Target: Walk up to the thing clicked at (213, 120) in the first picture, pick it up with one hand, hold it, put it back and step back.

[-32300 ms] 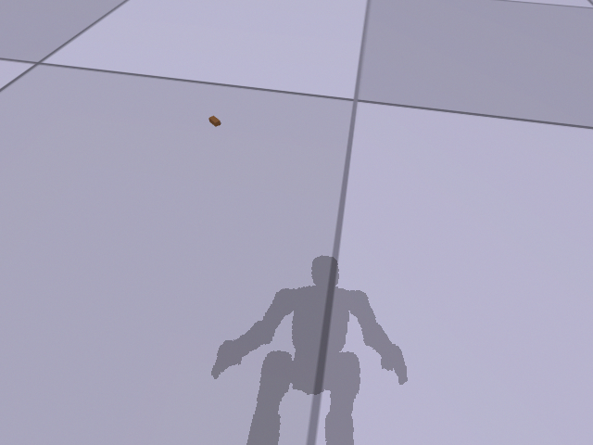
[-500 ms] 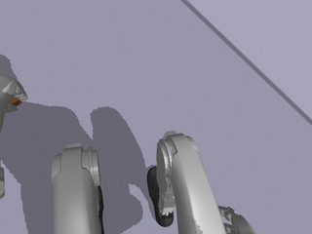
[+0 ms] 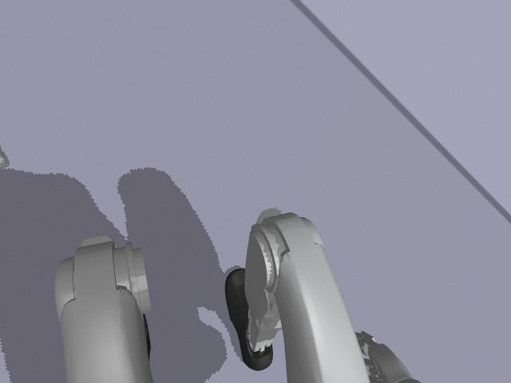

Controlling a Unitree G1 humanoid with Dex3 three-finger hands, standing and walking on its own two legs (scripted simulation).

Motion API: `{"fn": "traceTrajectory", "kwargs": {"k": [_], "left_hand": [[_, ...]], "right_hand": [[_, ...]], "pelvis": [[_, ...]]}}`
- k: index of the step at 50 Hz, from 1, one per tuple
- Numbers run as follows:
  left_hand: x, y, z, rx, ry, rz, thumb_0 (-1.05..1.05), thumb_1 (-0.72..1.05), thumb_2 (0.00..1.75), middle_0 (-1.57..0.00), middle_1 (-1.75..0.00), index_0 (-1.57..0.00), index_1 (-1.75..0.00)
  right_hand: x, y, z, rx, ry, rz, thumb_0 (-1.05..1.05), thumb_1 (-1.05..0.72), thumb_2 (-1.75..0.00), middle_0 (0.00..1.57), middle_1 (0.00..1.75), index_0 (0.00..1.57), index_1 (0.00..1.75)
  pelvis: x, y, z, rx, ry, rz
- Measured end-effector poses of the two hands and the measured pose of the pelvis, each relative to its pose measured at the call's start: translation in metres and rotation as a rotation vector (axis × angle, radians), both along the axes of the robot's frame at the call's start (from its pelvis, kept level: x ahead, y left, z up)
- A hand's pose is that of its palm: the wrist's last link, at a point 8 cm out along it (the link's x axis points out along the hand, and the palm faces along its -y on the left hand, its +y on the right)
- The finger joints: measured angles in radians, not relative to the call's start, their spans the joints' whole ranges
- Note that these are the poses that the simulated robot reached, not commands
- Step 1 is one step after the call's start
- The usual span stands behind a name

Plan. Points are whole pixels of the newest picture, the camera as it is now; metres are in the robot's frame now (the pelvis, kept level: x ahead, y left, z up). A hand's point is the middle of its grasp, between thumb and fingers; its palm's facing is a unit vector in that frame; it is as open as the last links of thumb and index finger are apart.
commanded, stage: rest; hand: left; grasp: from above
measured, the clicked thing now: out of the picture +0.43 +0.36 -0.24
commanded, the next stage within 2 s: open in 1.08 s
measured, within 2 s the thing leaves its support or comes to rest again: rests again in 0.68 s
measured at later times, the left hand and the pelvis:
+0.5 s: hand out of the picture +0.42 +0.34 -0.24, palm faces -0.46 -0.14 -0.88, open 4.6 cm; pelvis +0.00 +0.00 -0.02, yaw -3 degrees
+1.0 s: hand out of the picture +0.42 +0.33 -0.25, palm faces -0.45 -0.14 -0.88, open 4.5 cm; pelvis +0.00 +0.01 -0.02, yaw -4 degrees
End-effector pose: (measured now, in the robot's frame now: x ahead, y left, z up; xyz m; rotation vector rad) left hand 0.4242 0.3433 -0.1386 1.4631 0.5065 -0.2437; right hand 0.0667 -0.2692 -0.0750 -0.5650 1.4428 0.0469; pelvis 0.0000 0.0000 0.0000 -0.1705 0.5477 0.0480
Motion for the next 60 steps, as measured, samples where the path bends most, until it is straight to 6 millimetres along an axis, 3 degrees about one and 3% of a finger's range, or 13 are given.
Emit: {"fn": "traceTrajectory", "kwargs": {"k": [24, 44, 60], "left_hand": [[0.005, -0.003, -0.04, -0.022, 0.007, 0.027, -0.09, 0.66, 0.0, -1.08, 0.0, -1.26, -0.01], [0.007, -0.006, -0.056, -0.019, 0.007, 0.03, -0.09, 0.66, 0.0, -1.08, 0.0, -1.27, 0.0], [0.007, -0.006, -0.056, -0.014, 0.007, 0.03, -0.1, 0.66, 0.0, -1.09, 0.0, -1.27, 0.0]], "right_hand": [[-0.015, 0.009, 0.0, 0.008, 0.043, 0.079, 0.0, -0.9, -0.89, 0.2, 0.3, 0.2, 0.3], [-0.01, 0.016, 0.009, 0.027, 0.034, 0.158, 0.0, -0.9, -0.89, 0.2, 0.3, 0.2, 0.3], [-0.005, 0.017, 0.012, 0.044, 0.022, 0.202, 0.0, -0.9, -0.89, 0.2, 0.3, 0.2, 0.3]], "pelvis": [[0.001, 0.002, -0.015, -0.032, -0.048, -0.025], [0.001, 0.005, -0.016, -0.052, -0.072, -0.034], [-0.001, 0.005, -0.015, -0.06, -0.083, -0.038]]}}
